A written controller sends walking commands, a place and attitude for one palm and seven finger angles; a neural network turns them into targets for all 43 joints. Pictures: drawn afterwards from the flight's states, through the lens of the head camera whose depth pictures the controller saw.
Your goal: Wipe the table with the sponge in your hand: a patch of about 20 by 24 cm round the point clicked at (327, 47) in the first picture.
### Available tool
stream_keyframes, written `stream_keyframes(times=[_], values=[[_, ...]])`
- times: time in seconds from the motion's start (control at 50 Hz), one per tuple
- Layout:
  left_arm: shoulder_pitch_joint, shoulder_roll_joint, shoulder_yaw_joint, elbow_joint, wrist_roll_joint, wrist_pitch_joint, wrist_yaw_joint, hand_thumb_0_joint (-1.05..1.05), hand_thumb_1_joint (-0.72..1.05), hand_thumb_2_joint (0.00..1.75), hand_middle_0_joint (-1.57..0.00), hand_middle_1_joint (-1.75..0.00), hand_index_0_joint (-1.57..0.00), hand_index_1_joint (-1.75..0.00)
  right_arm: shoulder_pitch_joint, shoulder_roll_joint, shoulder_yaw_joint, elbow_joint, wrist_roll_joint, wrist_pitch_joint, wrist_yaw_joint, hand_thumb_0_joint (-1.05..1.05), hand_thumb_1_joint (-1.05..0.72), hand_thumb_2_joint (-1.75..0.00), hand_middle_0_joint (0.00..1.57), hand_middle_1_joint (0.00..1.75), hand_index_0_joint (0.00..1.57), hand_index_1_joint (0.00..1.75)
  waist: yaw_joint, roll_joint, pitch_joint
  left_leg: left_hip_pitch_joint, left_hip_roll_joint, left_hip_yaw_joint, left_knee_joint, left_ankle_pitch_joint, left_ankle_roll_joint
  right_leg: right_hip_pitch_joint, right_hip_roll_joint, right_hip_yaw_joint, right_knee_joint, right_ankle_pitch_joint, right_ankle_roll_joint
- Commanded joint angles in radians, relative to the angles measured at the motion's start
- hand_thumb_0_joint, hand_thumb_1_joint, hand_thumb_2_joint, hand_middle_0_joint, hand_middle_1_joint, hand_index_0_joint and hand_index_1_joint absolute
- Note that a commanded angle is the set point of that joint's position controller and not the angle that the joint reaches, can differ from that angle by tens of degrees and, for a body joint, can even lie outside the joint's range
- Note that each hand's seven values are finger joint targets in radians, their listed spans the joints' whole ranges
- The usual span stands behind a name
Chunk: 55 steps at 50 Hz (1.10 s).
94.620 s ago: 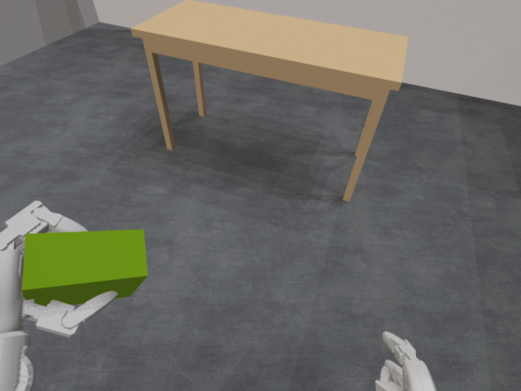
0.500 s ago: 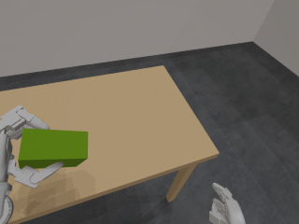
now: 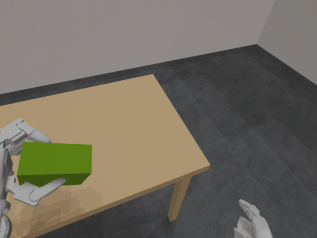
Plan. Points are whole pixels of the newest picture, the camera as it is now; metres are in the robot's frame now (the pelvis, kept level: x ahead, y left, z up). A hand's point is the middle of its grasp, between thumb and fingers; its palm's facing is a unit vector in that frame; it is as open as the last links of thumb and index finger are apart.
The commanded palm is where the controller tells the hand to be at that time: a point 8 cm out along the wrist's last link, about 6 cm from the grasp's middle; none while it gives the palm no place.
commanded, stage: shuffle to correct the standing spot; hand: left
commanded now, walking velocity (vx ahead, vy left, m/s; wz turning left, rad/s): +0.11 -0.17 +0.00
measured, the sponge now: (66, 166) +0.23 +0.20 +0.12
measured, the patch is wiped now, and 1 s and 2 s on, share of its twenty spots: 0.00 0.00 0.00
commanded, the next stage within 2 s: none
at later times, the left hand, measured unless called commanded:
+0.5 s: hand (28, 167) +0.21 +0.25 +0.16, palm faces +0.32 -0.86 -0.39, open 10.0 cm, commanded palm +0.15 +0.28 +0.18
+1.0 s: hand (22, 170) +0.21 +0.26 +0.15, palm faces +0.30 -0.86 -0.40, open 10.0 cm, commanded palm +0.15 +0.30 +0.18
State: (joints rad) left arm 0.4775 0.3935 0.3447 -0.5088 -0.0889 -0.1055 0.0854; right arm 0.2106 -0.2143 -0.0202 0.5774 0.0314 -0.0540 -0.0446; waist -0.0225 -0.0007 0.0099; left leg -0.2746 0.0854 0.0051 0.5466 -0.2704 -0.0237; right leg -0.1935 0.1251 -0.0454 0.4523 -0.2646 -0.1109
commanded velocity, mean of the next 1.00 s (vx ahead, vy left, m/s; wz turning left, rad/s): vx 0.11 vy -0.17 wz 0.00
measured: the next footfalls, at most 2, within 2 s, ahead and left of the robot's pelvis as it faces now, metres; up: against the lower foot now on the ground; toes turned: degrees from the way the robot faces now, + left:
none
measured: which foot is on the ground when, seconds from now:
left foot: down 0.00-1.00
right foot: down 0.00-1.00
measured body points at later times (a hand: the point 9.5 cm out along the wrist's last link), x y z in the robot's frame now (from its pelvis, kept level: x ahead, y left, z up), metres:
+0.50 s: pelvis -0.01 +0.00 +0.00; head +0.00 +0.01 +0.45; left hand +0.19 +0.29 +0.18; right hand +0.17 -0.22 -0.08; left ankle +0.01 +0.15 -0.73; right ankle -0.02 -0.05 -0.73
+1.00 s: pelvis -0.01 +0.02 +0.00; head +0.01 +0.03 +0.45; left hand +0.18 +0.30 +0.18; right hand +0.16 -0.21 -0.08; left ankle +0.01 +0.15 -0.73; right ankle -0.02 -0.05 -0.73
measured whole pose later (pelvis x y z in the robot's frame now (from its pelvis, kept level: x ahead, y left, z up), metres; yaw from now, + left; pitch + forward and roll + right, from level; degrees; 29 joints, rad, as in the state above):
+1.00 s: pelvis -0.01 +0.02 +0.00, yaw +0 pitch +0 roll -1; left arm 0.48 0.40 0.35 -0.50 -0.08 -0.10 0.07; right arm 0.21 -0.18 0.01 0.56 0.03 -0.04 -0.04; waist -0.01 0.00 0.04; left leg -0.27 0.07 0.00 0.52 -0.25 -0.03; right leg -0.18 0.11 -0.05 0.42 -0.23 -0.09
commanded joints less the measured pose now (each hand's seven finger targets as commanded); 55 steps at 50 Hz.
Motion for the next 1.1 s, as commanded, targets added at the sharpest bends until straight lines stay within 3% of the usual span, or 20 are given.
stream_keyframes(times=[0.0, 0.08, 0.16, 0.22, 0.3, 0.34, 0.44, 0.56, 0.66, 0.74, 0.76, 0.88, 0.96, 1.08], values=[[-0.051, 0.183, 0.155, -0.214, -0.014, -0.075, 0.030, 0.00, 0.10, 1.30, -1.20, -1.60, -1.20, -1.60, -0.097, -0.102, -0.028, -0.168, -0.001, -0.041, -0.008, 0.00, -0.90, -0.90, 0.20, 0.30, 0.20, 0.30, 0.012, 0.027, -0.141, 0.113, 0.021, -0.014, -0.002, 0.262, 0.065, 0.021, -0.203, 0.160, -0.084, 0.437, 0.090], [-0.064, 0.177, 0.144, -0.205, -0.012, -0.072, 0.026, 0.00, 0.10, 1.30, -1.20, -1.60, -1.20, -1.60, -0.102, -0.103, -0.027, -0.167, -0.001, -0.031, -0.008, 0.00, -0.90, -0.90, 0.20, 0.30, 0.20, 0.30, 0.014, 0.048, -0.110, 0.106, 0.034, -0.019, -0.016, 0.242, 0.070, 0.013, -0.185, 0.153, -0.097, 0.396, 0.123], [-0.078, 0.181, 0.142, -0.219, -0.012, -0.070, 0.027, 0.00, 0.10, 1.30, -1.20, -1.60, -1.20, -1.60, -0.095, -0.100, -0.028, -0.164, 0.003, -0.027, -0.004, 0.00, -0.90, -0.90, 0.20, 0.30, 0.20, 0.30, 0.013, 0.035, -0.120, 0.112, 0.014, -0.008, -0.006, 0.175, 0.067, 0.021, -0.199, 0.172, -0.120, 0.370, 0.110], [-0.077, 0.174, 0.137, -0.219, -0.011, -0.070, 0.025, 0.00, 0.10, 1.30, -1.20, -1.60, -1.20, -1.60, -0.098, -0.098, -0.027, -0.175, 0.002, -0.026, -0.003, 0.00, -0.90, -0.90, 0.20, 0.30, 0.20, 0.30, 0.016, 0.024, -0.117, 0.116, 0.020, -0.012, -0.016, 0.164, 0.070, 0.021, -0.194, 0.173, -0.129, 0.347, 0.122], [-0.097, 0.178, 0.131, -0.232, -0.008, -0.072, 0.025, 0.00, 0.10, 1.30, -1.20, -1.60, -1.20, -1.60, -0.104, -0.099, -0.022, -0.176, 0.000, -0.026, -0.005, 0.00, -0.90, -0.90, 0.20, 0.30, 0.20, 0.30, 0.016, 0.070, -0.100, 0.121, 0.042, -0.046, -0.060, 0.169, 0.076, 0.001, -0.174, 0.154, -0.118, 0.278, 0.116], [-0.101, 0.176, 0.133, -0.216, -0.008, -0.067, 0.024, 0.00, 0.10, 1.30, -1.20, -1.60, -1.20, -1.60, -0.098, -0.097, -0.022, -0.175, 0.001, -0.026, -0.004, 0.00, -0.90, -0.90, 0.20, 0.30, 0.20, 0.30, 0.017, 0.041, -0.101, 0.101, 0.041, -0.041, -0.051, 0.155, 0.074, 0.022, -0.176, 0.156, -0.127, 0.268, 0.117], [-0.099, 0.170, 0.131, -0.201, -0.010, -0.061, 0.018, 0.00, 0.10, 1.30, -1.20, -1.60, -1.20, -1.60, -0.090, -0.096, -0.023, -0.177, 0.003, -0.026, -0.002, 0.00, -0.90, -0.90, 0.20, 0.30, 0.20, 0.30, 0.015, 0.020, -0.100, 0.098, 0.029, -0.038, -0.041, 0.110, 0.069, 0.011, -0.183, 0.166, -0.136, 0.237, 0.096], [-0.094, 0.181, 0.126, -0.227, -0.007, -0.066, 0.015, 0.00, 0.10, 1.30, -1.20, -1.60, -1.20, -1.60, -0.103, -0.093, -0.016, -0.179, 0.002, -0.031, -0.003, 0.00, -0.90, -0.90, 0.20, 0.30, 0.20, 0.30, 0.014, 0.081, -0.085, 0.103, 0.052, -0.075, -0.101, 0.103, 0.076, -0.011, -0.161, 0.135, -0.118, 0.178, 0.085], [-0.106, 0.190, 0.132, -0.254, -0.003, -0.075, 0.015, 0.00, 0.10, 1.30, -1.20, -1.60, -1.20, -1.60, -0.095, -0.094, -0.016, -0.177, 0.000, -0.041, -0.004, 0.00, -0.90, -0.90, 0.20, 0.30, 0.20, 0.30, 0.014, 0.118, -0.101, 0.106, 0.075, -0.102, -0.125, 0.158, 0.077, 0.007, -0.148, 0.112, -0.095, 0.184, 0.069], [-0.079, 0.183, 0.139, -0.236, -0.004, -0.071, 0.013, 0.00, 0.10, 1.30, -1.20, -1.60, -1.20, -1.60, -0.084, -0.098, -0.024, -0.181, -0.001, -0.043, -0.002, 0.00, -0.90, -0.90, 0.20, 0.30, 0.20, 0.30, 0.016, 0.092, -0.126, 0.113, 0.079, -0.098, -0.094, 0.219, 0.074, 0.032, -0.154, 0.116, -0.100, 0.230, 0.070], [-0.070, 0.181, 0.134, -0.234, -0.007, -0.070, 0.011, 0.00, 0.10, 1.30, -1.20, -1.60, -1.20, -1.60, -0.087, -0.098, -0.022, -0.179, 0.002, -0.045, -0.002, 0.00, -0.90, -0.90, 0.20, 0.30, 0.20, 0.30, 0.013, 0.113, -0.118, 0.121, 0.077, -0.097, -0.108, 0.212, 0.071, 0.014, -0.149, 0.107, -0.094, 0.221, 0.064], [-0.063, 0.168, 0.125, -0.209, -0.010, -0.065, 0.008, 0.00, 0.10, 1.30, -1.20, -1.60, -1.20, -1.60, -0.083, -0.100, -0.023, -0.183, 0.002, -0.041, -0.001, 0.00, -0.90, -0.90, 0.20, 0.30, 0.20, 0.30, 0.010, 0.079, -0.091, 0.081, 0.063, -0.096, -0.108, 0.093, 0.068, 0.001, -0.152, 0.120, -0.113, 0.156, 0.059], [-0.096, 0.180, 0.123, -0.246, -0.007, -0.073, 0.014, 0.00, 0.10, 1.30, -1.20, -1.60, -1.20, -1.60, -0.088, -0.097, -0.020, -0.180, 0.005, -0.043, -0.003, 0.00, -0.90, -0.90, 0.20, 0.30, 0.20, 0.30, 0.007, 0.092, -0.088, 0.089, 0.051, -0.096, -0.119, 0.038, 0.067, -0.020, -0.157, 0.128, -0.119, 0.125, 0.047], [-0.089, 0.187, 0.137, -0.245, -0.005, -0.072, 0.019, 0.00, 0.10, 1.30, -1.20, -1.60, -1.20, -1.60, -0.087, -0.096, -0.025, -0.177, 0.000, -0.048, -0.006, 0.00, -0.90, -0.90, 0.20, 0.30, 0.20, 0.30, 0.011, 0.095, -0.123, 0.121, 0.063, -0.094, -0.089, 0.181, 0.072, 0.011, -0.162, 0.125, -0.103, 0.223, 0.057]])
